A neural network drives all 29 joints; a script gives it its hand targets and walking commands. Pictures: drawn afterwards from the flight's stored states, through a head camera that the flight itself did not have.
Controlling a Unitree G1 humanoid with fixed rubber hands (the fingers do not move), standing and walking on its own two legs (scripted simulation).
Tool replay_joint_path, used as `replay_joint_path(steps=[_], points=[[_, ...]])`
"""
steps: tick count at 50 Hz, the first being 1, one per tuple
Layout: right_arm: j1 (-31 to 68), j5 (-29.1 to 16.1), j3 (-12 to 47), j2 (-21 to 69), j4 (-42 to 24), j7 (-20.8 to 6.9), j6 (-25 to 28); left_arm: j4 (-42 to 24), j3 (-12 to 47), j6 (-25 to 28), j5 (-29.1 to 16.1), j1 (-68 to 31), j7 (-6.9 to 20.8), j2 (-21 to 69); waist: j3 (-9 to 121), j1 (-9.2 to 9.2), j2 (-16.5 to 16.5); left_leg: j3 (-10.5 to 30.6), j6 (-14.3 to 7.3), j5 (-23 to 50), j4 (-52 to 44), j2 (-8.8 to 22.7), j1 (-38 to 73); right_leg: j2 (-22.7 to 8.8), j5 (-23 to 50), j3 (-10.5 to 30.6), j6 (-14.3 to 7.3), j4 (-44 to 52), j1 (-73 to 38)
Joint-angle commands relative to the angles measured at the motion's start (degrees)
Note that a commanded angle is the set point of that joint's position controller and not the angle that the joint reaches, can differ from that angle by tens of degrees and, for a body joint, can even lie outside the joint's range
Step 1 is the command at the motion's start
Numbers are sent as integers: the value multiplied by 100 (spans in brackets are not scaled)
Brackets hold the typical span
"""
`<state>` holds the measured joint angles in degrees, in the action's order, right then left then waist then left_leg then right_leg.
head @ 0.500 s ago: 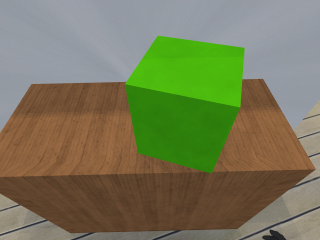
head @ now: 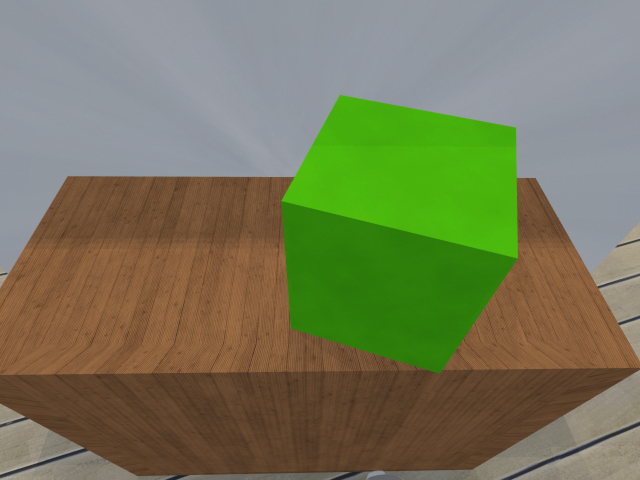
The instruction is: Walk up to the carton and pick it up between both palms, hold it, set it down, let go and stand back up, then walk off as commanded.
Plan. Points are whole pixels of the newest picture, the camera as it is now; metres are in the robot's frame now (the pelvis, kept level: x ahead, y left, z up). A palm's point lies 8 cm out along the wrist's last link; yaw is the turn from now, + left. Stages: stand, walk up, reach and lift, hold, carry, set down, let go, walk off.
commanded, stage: walk up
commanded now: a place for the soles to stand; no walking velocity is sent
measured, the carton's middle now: (391, 238) +0.41 -0.09 +0.09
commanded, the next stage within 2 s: none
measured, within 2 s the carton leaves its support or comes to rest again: neither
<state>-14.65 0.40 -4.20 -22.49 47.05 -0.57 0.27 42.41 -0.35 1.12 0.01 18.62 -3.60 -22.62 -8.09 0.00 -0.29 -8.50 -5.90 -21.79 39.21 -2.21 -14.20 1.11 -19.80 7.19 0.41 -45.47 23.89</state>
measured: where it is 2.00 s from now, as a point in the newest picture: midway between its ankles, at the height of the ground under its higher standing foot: outside the picture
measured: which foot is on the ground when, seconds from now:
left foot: down 0.00-1.00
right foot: up 0.00-0.02, down 0.04-0.24, up 0.26-0.46, down 0.48-1.00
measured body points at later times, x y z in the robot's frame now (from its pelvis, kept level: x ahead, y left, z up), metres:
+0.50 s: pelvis +0.02 -0.02 -0.01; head +0.05 -0.02 +0.44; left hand +0.10 +0.30 -0.11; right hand +0.09 -0.34 -0.12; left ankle -0.01 +0.06 -0.72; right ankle +0.09 -0.15 -0.72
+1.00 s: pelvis +0.04 -0.04 +0.00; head +0.06 -0.05 +0.44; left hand +0.13 +0.26 -0.10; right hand +0.12 -0.37 -0.12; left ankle +0.01 +0.06 -0.71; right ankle +0.09 -0.17 -0.72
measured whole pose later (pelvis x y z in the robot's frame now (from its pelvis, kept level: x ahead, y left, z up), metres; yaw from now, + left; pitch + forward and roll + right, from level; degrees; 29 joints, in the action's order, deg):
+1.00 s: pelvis +0.04 -0.04 +0.00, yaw -2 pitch -3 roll +1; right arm -11.1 0.4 -4.2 -22.5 50.5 -0.5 0.3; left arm 42.4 -0.4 2.9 0.0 17.9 -2.1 -22.6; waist -6.4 0.0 0.0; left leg -8.1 -1.6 -28.7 46.0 2.0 -15.1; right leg 2.4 -17.9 6.9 0.1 -43.2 21.5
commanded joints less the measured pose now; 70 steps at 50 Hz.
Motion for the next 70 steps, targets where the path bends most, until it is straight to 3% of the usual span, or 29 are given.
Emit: replay_joint_path(steps=[1,4,6,10,12,13,17,21,24,26,28,33,35,36,39,43,45,47,48,50,54,56,58,64,65,66,67,68,70], points=[[711,17,-287,-1239,-641,57,56,255,-496,206,160,566,24,-1223,837,108,-155,1153,133,1554,-429,1730,-765,-169,706,-120,-619,772,-1428],[518,4,-299,-1117,-441,-11,-67,34,-563,280,215,-100,27,-1836,130,-35,1269,928,517,-1633,1219,182,-806,-1634,-1641,3339,-1645,2752,269],[358,49,-368,-1341,-248,-70,-115,22,-560,276,219,-347,44,-1798,78,-74,750,1177,480,-1378,1451,208,-684,-1491,-2480,3695,-1540,3145,351],[-365,118,-376,-1302,48,-75,26,3,-448,225,149,-411,76,-1491,514,-415,561,1441,258,-981,-724,524,350,-863,-1241,2215,-1016,1985,710],[15,201,-462,-1714,63,24,165,-77,-226,148,62,-439,81,-867,7,-402,-884,3254,192,-1586,-2667,2058,872,491,-457,298,-366,-148,1994],[323,127,-469,-1824,-68,56,186,54,-312,127,114,-467,23,-1165,-158,-464,-228,3265,482,-913,-2818,2415,453,239,-728,329,-342,-311,1766],[641,124,-416,-1539,-16,108,245,194,-403,64,123,-79,105,-1286,417,-93,-447,1942,306,1626,-1702,2011,928,-32,-639,-170,-258,-630,805],[-190,90,-397,-1453,70,182,221,-86,-333,185,110,-454,85,-1054,854,-458,-437,1349,221,4658,-635,1815,1994,-18,-403,-724,-300,261,939],[306,27,-401,-1451,-56,166,121,114,-396,265,115,-33,71,-1080,1136,-116,-256,610,351,4186,83,1391,1182,-14,1251,-679,-402,1353,-377],[605,-74,-223,-1026,-333,126,108,139,-568,311,200,475,30,-1717,1217,179,663,497,875,2589,1400,667,-551,-997,2371,1538,-1409,1155,-1339],[665,-23,-231,-1172,-305,82,-4,24,-561,308,126,290,40,-1758,962,132,1014,1151,589,-1957,2115,197,-982,-1751,857,3462,-2055,2204,-986],[-282,19,-283,-1139,268,18,152,1,-397,174,170,-507,114,-1409,678,-480,741,1219,274,-624,-864,380,616,-822,11,2219,-1091,1822,517],[-253,169,-516,-1815,148,92,241,-118,-191,123,129,-866,157,-885,318,-661,-656,3282,-50,-1744,-2578,2268,1143,593,-434,426,-315,-220,1972],[227,95,-403,-1717,25,121,287,-47,-279,97,137,-773,118,-1124,-41,-475,-50,3313,-23,-681,-2699,2758,465,212,-873,218,-267,-528,1750],[855,102,-352,-1468,-85,94,325,142,-435,85,69,-103,202,-1324,157,-45,-331,2133,-121,235,-2120,2163,393,-101,-642,-42,-167,-855,710],[137,83,-390,-1480,-3,130,266,-29,-370,228,167,-511,178,-1155,864,-393,-445,1523,-314,3745,-772,2098,1740,-121,-672,-605,-247,265,772],[422,20,-369,-1521,-155,108,251,64,-382,307,138,-130,147,-1109,923,-92,-320,956,-82,4076,-162,1824,949,-108,595,-649,-342,1346,-417],[505,-51,-222,-1227,-290,60,189,158,-513,415,233,125,54,-1642,1197,-11,403,410,443,2446,900,913,-328,-741,2168,1257,-926,1489,-1308],[352,-87,-181,-1065,-268,33,100,100,-554,445,188,171,93,-1764,1331,-34,974,569,494,-262,1097,352,-765,-1402,2197,2605,-1510,1684,-1526],[653,-20,-208,-1231,-337,31,26,105,-582,380,165,312,100,-1947,906,96,1170,1159,387,-1948,1349,278,-1495,-1602,448,3521,-1842,2246,-1560],[103,27,-226,-1059,145,13,171,29,-450,278,109,-513,102,-1465,605,-332,651,1012,293,-241,-471,452,-52,-1075,671,2316,-1121,1910,-81],[-175,119,-385,-1384,213,62,256,-99,-285,288,126,-908,143,-1062,815,-561,208,1971,-115,-186,-1443,1327,875,-401,1060,1007,-510,630,818],[391,127,-390,-1730,-31,51,323,140,-333,212,129,-429,124,-1144,417,-320,-342,2872,-509,-351,-2254,2551,305,108,-968,-117,-285,-457,903],[504,-10,-304,-1459,-157,68,267,158,-371,355,142,52,179,-1049,856,-64,-250,1180,-434,3374,-464,2007,663,-75,160,-731,-289,990,-323],[648,-2,-234,-1401,-212,44,248,144,-417,425,138,244,126,-1162,1094,48,-425,872,-183,2898,-41,1643,291,-130,1423,-250,-456,1290,-815],[692,-40,-248,-1321,-256,27,203,247,-528,449,211,303,71,-1493,1030,66,391,647,116,2588,640,1304,-258,-230,2049,352,-605,1347,-1225],[541,-41,-168,-1096,-246,15,151,82,-623,476,175,110,71,-1785,1071,-72,969,472,487,1001,1039,691,-869,-1221,2618,2098,-1214,1517,-1384],[708,-50,-183,-1210,-215,25,63,111,-616,454,74,55,77,-1757,996,-17,540,815,452,-1222,1088,385,-928,-1610,2523,2864,-1694,1663,-1211],[616,-4,-251,-1248,-177,4,31,65,-521,392,122,17,48,-1741,799,-30,976,1144,386,-1472,611,341,-901,-1458,1491,3064,-1732,1846,-1069]])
